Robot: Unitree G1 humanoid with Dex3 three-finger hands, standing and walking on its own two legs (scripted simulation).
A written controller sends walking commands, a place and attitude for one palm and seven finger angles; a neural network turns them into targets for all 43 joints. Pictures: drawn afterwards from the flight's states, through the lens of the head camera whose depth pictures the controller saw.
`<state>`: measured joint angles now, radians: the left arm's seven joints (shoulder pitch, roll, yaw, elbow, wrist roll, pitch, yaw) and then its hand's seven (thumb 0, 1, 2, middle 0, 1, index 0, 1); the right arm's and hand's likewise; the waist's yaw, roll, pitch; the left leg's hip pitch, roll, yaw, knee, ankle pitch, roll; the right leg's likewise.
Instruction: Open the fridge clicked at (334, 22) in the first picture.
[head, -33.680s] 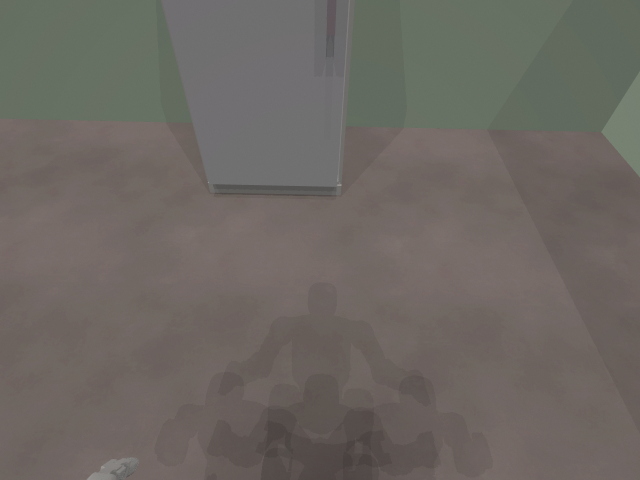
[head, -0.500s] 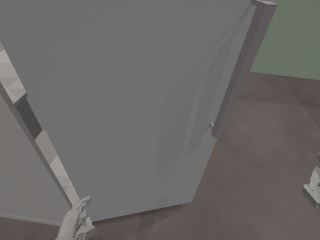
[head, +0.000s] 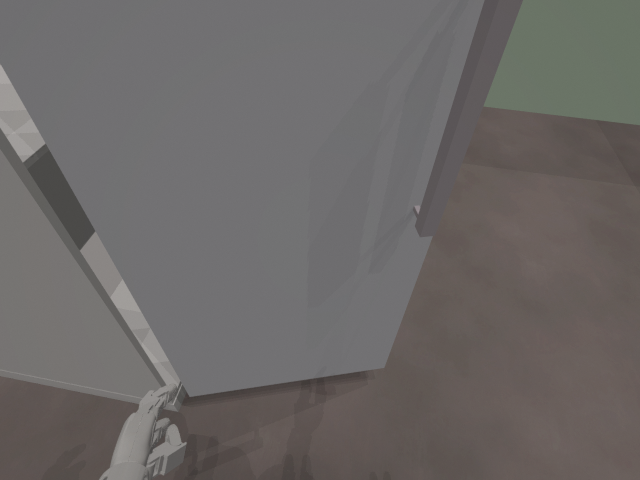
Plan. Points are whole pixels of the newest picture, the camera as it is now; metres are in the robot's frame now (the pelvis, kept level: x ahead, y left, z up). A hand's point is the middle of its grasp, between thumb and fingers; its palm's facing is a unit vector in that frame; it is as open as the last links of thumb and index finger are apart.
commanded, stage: step back with the hand held close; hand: right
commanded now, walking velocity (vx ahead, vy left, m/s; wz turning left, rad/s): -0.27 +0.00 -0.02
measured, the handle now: (454, 117) +0.53 -0.16 +0.21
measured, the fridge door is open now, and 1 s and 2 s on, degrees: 71 71 71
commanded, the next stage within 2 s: stop stepping back and stand still in 0.72 s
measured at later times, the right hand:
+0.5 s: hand out of the picture +0.11 -0.29 +0.17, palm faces +0.54 +0.73 -0.43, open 7.4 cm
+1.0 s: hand out of the picture -0.02 -0.27 +0.16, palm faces +0.33 +0.82 -0.47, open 7.4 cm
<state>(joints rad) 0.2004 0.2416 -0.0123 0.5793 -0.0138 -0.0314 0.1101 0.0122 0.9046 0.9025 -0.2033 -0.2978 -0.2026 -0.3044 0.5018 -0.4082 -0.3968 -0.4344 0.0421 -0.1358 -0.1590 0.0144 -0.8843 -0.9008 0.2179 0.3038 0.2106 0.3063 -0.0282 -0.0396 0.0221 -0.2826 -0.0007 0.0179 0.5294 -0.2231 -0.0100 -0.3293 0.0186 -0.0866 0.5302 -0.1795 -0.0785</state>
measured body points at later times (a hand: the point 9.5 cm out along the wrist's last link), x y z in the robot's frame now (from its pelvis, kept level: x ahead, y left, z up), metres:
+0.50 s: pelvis -0.07 -0.01 -0.01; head -0.07 -0.02 +0.44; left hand +0.12 +0.22 -0.08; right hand +0.08 -0.33 +0.20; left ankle -0.13 +0.11 -0.72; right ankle +0.07 -0.07 -0.73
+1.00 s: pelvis -0.22 -0.02 +0.00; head -0.21 -0.04 +0.45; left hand -0.06 +0.23 -0.06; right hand -0.04 -0.31 +0.19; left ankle -0.22 +0.09 -0.73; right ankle -0.08 -0.10 -0.72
